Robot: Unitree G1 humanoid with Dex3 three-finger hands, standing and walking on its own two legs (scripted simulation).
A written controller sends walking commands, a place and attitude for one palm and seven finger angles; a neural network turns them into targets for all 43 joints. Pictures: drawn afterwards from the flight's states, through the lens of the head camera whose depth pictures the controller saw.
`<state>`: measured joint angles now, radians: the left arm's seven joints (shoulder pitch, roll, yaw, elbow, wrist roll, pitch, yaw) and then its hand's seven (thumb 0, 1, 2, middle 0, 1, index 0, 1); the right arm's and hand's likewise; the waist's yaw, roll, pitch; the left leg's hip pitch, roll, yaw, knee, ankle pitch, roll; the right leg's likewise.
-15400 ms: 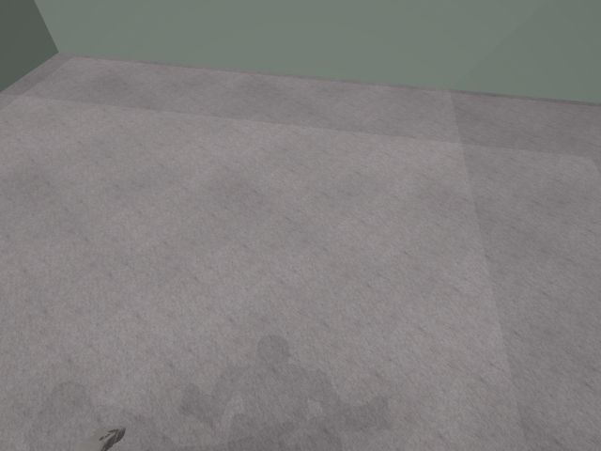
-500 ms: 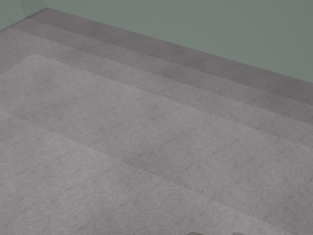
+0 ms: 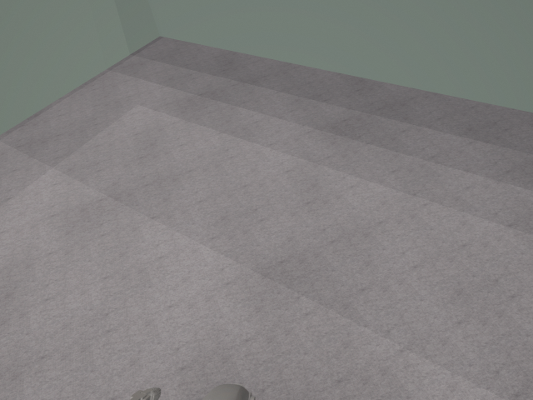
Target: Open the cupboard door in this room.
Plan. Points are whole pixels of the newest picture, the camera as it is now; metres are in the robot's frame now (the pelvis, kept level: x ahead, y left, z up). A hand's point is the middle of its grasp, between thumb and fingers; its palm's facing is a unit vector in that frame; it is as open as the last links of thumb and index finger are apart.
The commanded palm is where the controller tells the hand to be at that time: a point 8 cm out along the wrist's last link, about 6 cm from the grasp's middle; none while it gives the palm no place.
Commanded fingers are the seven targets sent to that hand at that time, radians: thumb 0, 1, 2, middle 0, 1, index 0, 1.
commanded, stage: turn or walk to find it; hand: left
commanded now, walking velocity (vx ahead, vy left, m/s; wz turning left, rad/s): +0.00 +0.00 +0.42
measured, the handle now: out of the picture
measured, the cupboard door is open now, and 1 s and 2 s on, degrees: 0 0 0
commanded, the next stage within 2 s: none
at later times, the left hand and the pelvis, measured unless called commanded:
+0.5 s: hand out of the picture -0.06 +0.26 -0.18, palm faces +0.28 -0.93 -0.25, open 7.4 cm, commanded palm none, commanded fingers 0.00 0.90 0.90 -0.20 -0.30 -0.20 -0.30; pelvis -0.03 +0.04 +0.00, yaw +13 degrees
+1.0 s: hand out of the picture -0.03 +0.19 -0.14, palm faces +0.41 -0.87 -0.29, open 7.4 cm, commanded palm none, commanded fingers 0.00 0.90 0.90 -0.20 -0.30 -0.20 -0.30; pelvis -0.04 -0.02 +0.00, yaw +25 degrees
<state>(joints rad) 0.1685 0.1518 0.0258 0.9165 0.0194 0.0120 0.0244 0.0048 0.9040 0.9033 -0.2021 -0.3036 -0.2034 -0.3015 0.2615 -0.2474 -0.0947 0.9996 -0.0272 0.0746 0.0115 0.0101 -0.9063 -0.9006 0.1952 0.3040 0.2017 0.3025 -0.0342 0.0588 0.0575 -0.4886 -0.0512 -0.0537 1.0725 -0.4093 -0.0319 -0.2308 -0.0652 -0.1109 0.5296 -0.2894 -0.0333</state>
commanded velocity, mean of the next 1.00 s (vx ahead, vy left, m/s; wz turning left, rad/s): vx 0.00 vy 0.00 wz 0.42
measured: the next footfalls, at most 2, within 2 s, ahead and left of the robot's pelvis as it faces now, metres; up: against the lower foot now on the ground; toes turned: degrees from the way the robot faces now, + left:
left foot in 0.36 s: -0.02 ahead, +0.15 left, +0.00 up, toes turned +15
right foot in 0.84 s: +0.04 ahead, -0.09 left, +0.00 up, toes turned +17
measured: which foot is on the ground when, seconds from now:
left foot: up 0.00-0.34, down 0.36-0.84, up 0.86-1.00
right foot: down 0.00-0.36, up 0.38-0.82, down 0.84-1.00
